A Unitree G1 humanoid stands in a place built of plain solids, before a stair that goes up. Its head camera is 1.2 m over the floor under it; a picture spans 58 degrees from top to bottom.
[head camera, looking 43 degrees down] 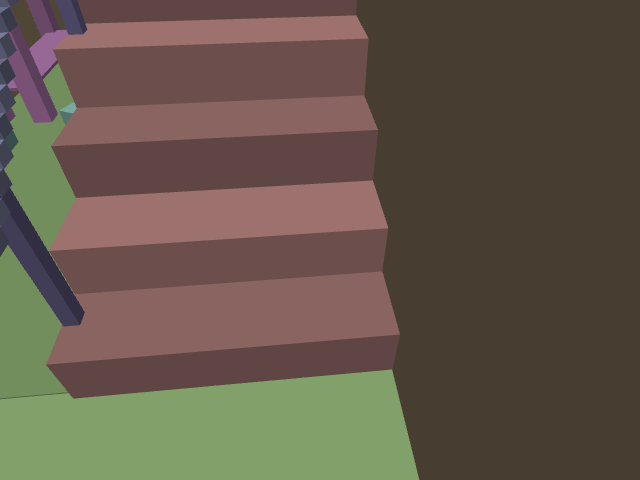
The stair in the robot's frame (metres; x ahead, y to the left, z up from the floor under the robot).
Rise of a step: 0.18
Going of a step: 0.24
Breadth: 0.95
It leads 6 degrees to the left of straight ahead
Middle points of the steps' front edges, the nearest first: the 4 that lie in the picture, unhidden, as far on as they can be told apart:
0.65 0.25 0.19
0.89 0.27 0.37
1.13 0.30 0.55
1.37 0.32 0.74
